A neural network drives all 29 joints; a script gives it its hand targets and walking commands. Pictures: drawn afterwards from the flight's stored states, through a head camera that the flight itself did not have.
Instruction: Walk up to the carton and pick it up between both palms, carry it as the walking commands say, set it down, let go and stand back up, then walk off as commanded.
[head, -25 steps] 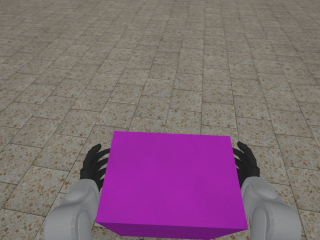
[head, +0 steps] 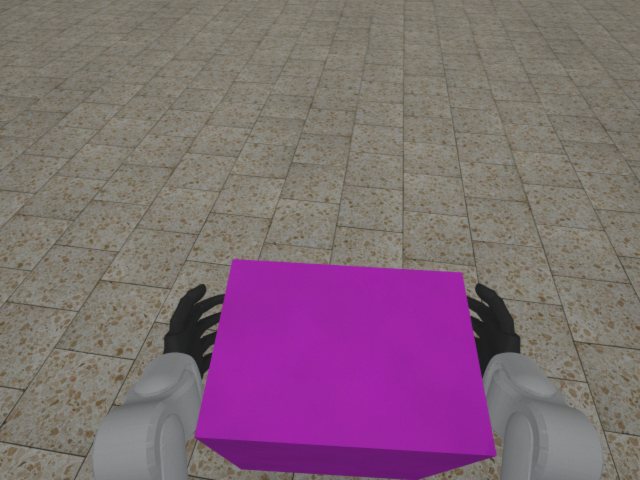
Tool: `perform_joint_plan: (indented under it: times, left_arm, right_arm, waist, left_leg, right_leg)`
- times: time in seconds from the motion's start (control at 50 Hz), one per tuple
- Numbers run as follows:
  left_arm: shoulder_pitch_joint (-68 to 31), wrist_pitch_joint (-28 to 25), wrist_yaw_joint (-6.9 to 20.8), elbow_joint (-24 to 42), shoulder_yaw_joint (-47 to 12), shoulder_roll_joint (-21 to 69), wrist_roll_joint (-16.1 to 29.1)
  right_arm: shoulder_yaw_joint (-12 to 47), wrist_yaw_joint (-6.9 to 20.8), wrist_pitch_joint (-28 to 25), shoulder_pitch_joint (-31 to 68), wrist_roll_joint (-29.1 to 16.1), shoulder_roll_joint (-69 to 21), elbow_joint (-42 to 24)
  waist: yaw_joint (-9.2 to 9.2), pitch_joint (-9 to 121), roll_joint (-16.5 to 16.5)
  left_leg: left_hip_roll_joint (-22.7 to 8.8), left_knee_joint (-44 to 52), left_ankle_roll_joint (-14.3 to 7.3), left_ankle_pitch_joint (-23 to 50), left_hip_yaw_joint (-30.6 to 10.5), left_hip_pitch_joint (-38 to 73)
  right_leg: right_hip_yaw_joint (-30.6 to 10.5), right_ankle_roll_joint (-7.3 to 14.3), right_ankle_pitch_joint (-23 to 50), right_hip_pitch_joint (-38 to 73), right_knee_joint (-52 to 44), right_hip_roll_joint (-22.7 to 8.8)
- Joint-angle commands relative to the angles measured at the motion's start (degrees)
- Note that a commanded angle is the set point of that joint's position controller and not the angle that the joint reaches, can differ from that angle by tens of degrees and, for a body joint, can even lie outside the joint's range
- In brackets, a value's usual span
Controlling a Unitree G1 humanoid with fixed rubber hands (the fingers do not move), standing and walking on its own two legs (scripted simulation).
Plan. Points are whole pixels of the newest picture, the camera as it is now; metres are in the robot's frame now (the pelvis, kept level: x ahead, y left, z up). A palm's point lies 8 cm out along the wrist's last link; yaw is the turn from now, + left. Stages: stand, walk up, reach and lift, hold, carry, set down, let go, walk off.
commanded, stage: carry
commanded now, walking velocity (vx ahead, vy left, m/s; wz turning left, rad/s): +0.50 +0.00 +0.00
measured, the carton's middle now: (336, 384) +0.22 +0.00 +0.03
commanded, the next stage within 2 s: none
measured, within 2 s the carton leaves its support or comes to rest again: neither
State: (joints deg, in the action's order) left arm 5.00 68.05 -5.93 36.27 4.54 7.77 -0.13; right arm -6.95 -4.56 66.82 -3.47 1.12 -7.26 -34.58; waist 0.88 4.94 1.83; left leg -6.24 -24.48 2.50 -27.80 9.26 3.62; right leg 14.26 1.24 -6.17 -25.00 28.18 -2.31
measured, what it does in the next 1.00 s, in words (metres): walks ahead, turning right: left foot, then right foot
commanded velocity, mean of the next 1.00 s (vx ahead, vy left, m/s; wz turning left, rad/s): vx -0.06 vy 0.00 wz -0.44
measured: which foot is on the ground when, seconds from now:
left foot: down 0.00-0.02, up 0.04-0.40, down 0.42-0.84, up 0.86-1.00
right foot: down 0.00-0.44, up 0.46-0.82, down 0.84-1.00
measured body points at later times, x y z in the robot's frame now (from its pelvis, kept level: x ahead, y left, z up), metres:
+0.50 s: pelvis +0.31 +0.01 +0.01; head +0.34 +0.02 +0.46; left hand +0.57 +0.16 +0.08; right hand +0.55 -0.17 +0.09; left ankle +0.41 +0.09 -0.72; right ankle +0.14 -0.09 -0.65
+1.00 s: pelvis +0.38 -0.04 +0.00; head +0.42 -0.06 +0.45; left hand +0.67 +0.04 +0.07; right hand +0.57 -0.27 +0.07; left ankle +0.39 +0.10 -0.66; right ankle +0.44 -0.15 -0.72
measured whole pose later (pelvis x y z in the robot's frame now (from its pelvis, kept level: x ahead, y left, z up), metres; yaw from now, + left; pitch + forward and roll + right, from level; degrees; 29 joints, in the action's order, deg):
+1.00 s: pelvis +0.38 -0.04 +0.00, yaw -17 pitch +3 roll +0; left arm 3.8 66.7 -5.5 35.0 5.1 7.7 0.4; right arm -7.2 -4.8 66.8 -2.3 1.6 -7.4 -34.8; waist 0.3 -1.1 1.4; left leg -4.8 -62.2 3.0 -33.0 4.3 -29.6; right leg 5.2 3.0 -8.7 -27.6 33.0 -0.6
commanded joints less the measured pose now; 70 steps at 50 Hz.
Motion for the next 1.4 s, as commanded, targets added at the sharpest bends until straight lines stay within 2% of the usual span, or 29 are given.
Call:
perform_joint_plan:
  times: [0.0,0.02,0.06,0.08,0.12,0.26,0.32,0.38,0.4,0.42,0.44,0.5,0.54,0.76,0.8,0.82,0.84,0.86,0.94,1.06,1.12,1.14,1.16,1.18,1.2,1.22,1.24,1.3,1.38]
  left_arm:
    - [-18.08,0.12,5.00,2.39,-38.85,34.65,13.82]
    - [-17.53,-0.14,5.25,2.35,-38.59,37.07,14.55]
    - [-21.10,-1.05,5.94,4.30,-40.65,40.86,15.29]
    - [-22.13,-1.55,6.50,4.67,-41.33,42.06,15.62]
    - [-21.68,-2.42,7.39,4.41,-42.27,42.78,15.86]
    - [-19.40,-2.51,7.84,5.55,-41.15,37.27,15.45]
    - [-18.66,-1.65,7.13,6.05,-40.31,34.92,15.10]
    - [-18.67,-0.54,6.53,5.95,-40.25,33.83,15.38]
    - [-19.22,-0.15,6.41,5.60,-40.25,33.16,15.32]
    - [-20.19,0.28,6.37,6.39,-40.52,32.82,15.46]
    - [-19.21,0.56,6.30,6.11,-41.19,34.43,15.98]
    - [-19.93,-0.30,6.82,5.12,-42.42,40.71,16.12]
    - [-21.40,-1.54,6.75,6.53,-42.79,43.39,15.55]
    - [-19.73,0.21,6.42,4.42,-40.63,38.97,13.59]
    - [-20.30,0.72,6.66,2.42,-40.37,38.77,13.68]
    - [-20.76,0.86,6.78,1.38,-39.94,38.07,13.65]
    - [-19.43,0.88,6.56,-0.06,-38.56,36.54,13.38]
    - [-19.12,0.80,6.77,0.82,-38.24,36.42,14.28]
    - [-21.96,-1.87,8.02,5.35,-40.31,44.73,15.20]
    - [-17.66,-3.12,7.40,7.11,-40.20,40.73,12.17]
    - [-17.56,-2.65,6.99,6.86,-40.71,38.71,11.88]
    - [-18.01,-2.36,6.89,6.56,-41.04,38.16,11.96]
    - [-18.58,-1.88,6.82,6.26,-41.44,38.01,11.76]
    - [-20.44,-1.48,6.99,8.12,-43.40,38.81,12.70]
    - [-22.42,-1.07,6.93,7.70,-43.27,39.04,12.83]
    - [-23.14,-0.87,7.16,6.06,-42.62,39.65,13.49]
    - [-24.48,-0.84,7.37,5.42,-42.99,40.65,14.41]
    - [-24.68,-0.08,6.79,5.77,-43.35,40.14,14.95]
    - [-23.12,1.52,5.85,3.87,-42.27,38.08,14.50]
  right_arm:
    - [42.19,5.31,1.98,19.98,-14.24,-33.71,-7.19]
    - [42.91,5.77,1.88,21.62,-14.98,-35.42,-6.72]
    - [43.54,6.45,1.17,21.25,-16.30,-40.12,-4.21]
    - [43.38,6.71,0.64,20.47,-16.26,-41.72,-3.21]
    - [43.23,6.50,-0.58,18.72,-15.08,-42.62,-3.21]
    - [43.15,5.02,-1.23,17.26,-12.93,-39.39,-3.91]
    - [42.51,4.39,-0.39,17.10,-13.07,-37.58,-4.31]
    - [41.58,4.00,0.51,15.57,-13.00,-36.67,-3.85]
    - [41.44,4.08,0.79,16.30,-13.05,-36.36,-3.65]
    - [41.27,4.10,0.92,16.13,-13.13,-35.75,-3.14]
    - [40.42,4.26,0.86,14.51,-13.60,-36.24,-2.73]
    - [40.26,5.90,-0.02,16.45,-14.75,-41.14,-4.65]
    - [41.58,7.04,-0.77,18.09,-16.06,-44.39,-5.10]
    - [41.18,6.46,0.64,16.80,-13.12,-38.45,-6.13]
    - [40.73,5.96,1.12,16.92,-12.35,-37.81,-4.72]
    - [40.62,5.80,1.38,17.33,-11.89,-37.04,-4.31]
    - [41.41,5.68,2.02,17.12,-12.05,-36.95,-4.63]
    - [41.82,5.57,2.09,15.53,-12.73,-38.39,-3.35]
    - [44.92,6.37,-0.02,20.53,-16.50,-45.76,-8.58]
    - [45.04,6.27,-0.87,17.61,-16.22,-43.42,-8.04]
    - [43.93,6.31,-0.38,15.85,-15.35,-41.90,-6.38]
    - [43.39,6.33,-0.20,15.37,-14.91,-41.50,-5.74]
    - [42.77,6.26,-0.01,15.23,-14.25,-40.63,-5.08]
    - [41.40,6.43,-0.39,14.91,-12.97,-39.96,-4.06]
    - [41.56,6.60,-0.05,16.32,-13.68,-39.66,-5.79]
    - [41.59,6.86,0.24,18.15,-13.73,-39.45,-6.61]
    - [40.83,7.14,0.34,19.24,-13.34,-39.21,-6.30]
    - [38.55,6.77,0.74,18.05,-12.68,-38.09,-5.01]
    - [37.59,6.18,1.80,15.68,-11.83,-35.74,-3.83]
  waist:
    - [-3.15,16.05,-19.63]
    - [-2.07,16.09,-17.10]
    - [-1.28,14.82,-5.32]
    - [-1.06,12.77,-3.94]
    - [-0.87,10.37,-6.49]
    - [-1.40,4.13,-10.17]
    - [-1.72,2.64,-11.29]
    - [0.37,6.88,-9.69]
    - [1.40,10.75,-7.40]
    - [2.21,16.34,4.67]
    - [1.21,20.89,14.31]
    - [0.84,19.51,5.15]
    - [0.31,16.61,6.44]
    - [-0.87,8.83,7.57]
    - [-1.53,6.52,2.79]
    - [-1.24,5.83,-6.13]
    - [-1.32,7.15,-20.83]
    - [-1.03,10.77,-17.12]
    - [-0.33,15.67,-10.14]
    - [-1.62,16.82,-11.84]
    - [-1.38,16.62,-12.06]
    - [-0.93,15.93,-11.08]
    - [-0.94,13.60,-5.30]
    - [-0.15,9.68,16.49]
    - [-0.59,5.96,13.53]
    - [-1.13,4.73,4.48]
    - [-1.44,3.98,1.67]
    - [-1.84,4.57,8.23]
    - [-0.73,7.43,11.65]
  left_leg:
    - [6.55,-42.87,-1.66,10.83,1.56,-37.84]
    - [5.78,-53.26,-2.85,-1.33,-6.68,-41.73]
    - [0.24,-52.94,-2.75,4.77,-10.64,-41.75]
    - [-1.55,-48.13,-2.14,7.13,-10.43,-40.20]
    - [-1.19,-39.24,-1.58,9.72,-6.89,-36.78]
    - [2.31,-16.25,-2.05,19.40,0.49,-36.18]
    - [5.43,-8.07,-2.41,24.42,2.79,-31.75]
    - [8.26,2.79,-2.47,35.10,5.21,-17.09]
    - [4.06,2.74,-3.21,48.26,1.85,-4.44]
    - [-12.45,-3.61,-8.34,83.64,-12.69,12.65]
    - [-22.67,-2.25,-15.87,99.12,-25.17,16.10]
    - [-18.04,0.03,-12.86,78.02,-13.13,3.90]
    - [-14.76,1.58,-10.04,63.20,-6.14,-2.39]
    - [-15.71,-6.38,-8.21,46.81,3.85,-11.96]
    - [-11.29,-15.56,-2.95,34.81,5.81,-17.51]
    - [-7.31,-24.34,0.41,12.76,5.36,-27.12]
    - [0.73,-35.89,2.46,-17.15,2.72,-37.93]
    - [0.39,-45.04,2.42,-18.52,-5.74,-38.23]
    - [-0.51,-40.91,0.38,-4.00,-8.46,-34.65]
    - [5.52,-21.11,-0.62,-2.04,-5.31,-25.21]
    - [5.39,-5.78,-1.43,4.47,-5.14,-16.94]
    - [3.57,3.31,-2.07,8.72,-5.12,-10.66]
    - [-3.59,10.12,-4.33,8.22,-10.28,-5.47]
    - [-21.64,11.62,-12.67,20.05,-25.92,-11.16]
    - [-27.92,10.34,-17.14,35.55,-23.91,-16.87]
    - [-23.12,7.39,-16.43,40.50,-17.30,-20.43]
    - [-18.14,5.80,-13.66,43.65,-9.85,-21.55]
    - [-10.92,0.16,-8.52,51.51,-1.26,-13.43]
    - [-13.32,-1.94,-9.70,54.72,-3.25,-8.25]
  right_leg:
    - [-36.04,11.46,-4.82,44.46,-12.24,-21.96]
    - [-38.87,13.20,6.29,40.97,-13.22,-22.78]
    - [-28.18,9.74,13.18,34.32,-12.82,-21.02]
    - [-23.49,7.61,11.53,30.88,-13.88,-19.33]
    - [-15.58,5.01,13.04,27.37,-14.97,-16.06]
    - [-5.55,4.45,17.96,29.35,-18.59,-11.37]
    - [-4.24,2.93,36.86,30.37,-14.18,-9.82]
    - [-1.60,-1.03,41.06,28.65,2.43,-6.83]
    - [-1.91,-2.48,33.39,20.37,11.41,-4.73]
    - [-2.17,-4.62,3.30,3.96,25.49,-1.01]
    - [-7.04,-4.45,-28.15,-3.15,40.96,5.10]
    - [-14.80,-3.15,-24.42,-5.94,47.43,-1.51]
    - [-13.06,-3.83,-19.82,-3.59,40.11,-2.96]
    - [-4.24,-3.51,-9.74,2.01,10.28,-0.78]
    - [-5.58,-3.09,3.06,8.74,-4.05,-0.97]
    - [-16.56,-0.14,30.42,15.15,-6.66,-9.59]
    - [-35.41,7.62,64.22,19.58,-4.52,-21.61]
    - [-33.94,11.04,67.82,21.78,-1.95,-21.82]
    - [-21.93,7.45,36.34,17.43,-1.16,-13.30]
    - [-27.91,6.27,23.04,15.48,-8.46,-13.37]
    - [-28.58,2.51,12.32,11.77,-9.40,-10.72]
    - [-26.67,-0.32,6.48,7.25,-8.50,-8.30]
    - [-21.64,-3.70,-2.15,-0.01,-4.05,-3.73]
    - [-11.37,-6.05,-18.97,-7.85,17.86,3.82]
    - [-10.48,-5.93,-28.00,-10.27,36.29,1.47]
    - [-13.67,-5.22,-26.02,-8.14,45.32,-0.14]
    - [-13.49,-4.65,-22.72,-8.22,50.46,0.06]
    - [-11.20,-5.07,-18.32,-9.78,42.40,0.87]
    - [-5.68,-5.60,-22.28,-4.43,26.29,2.58]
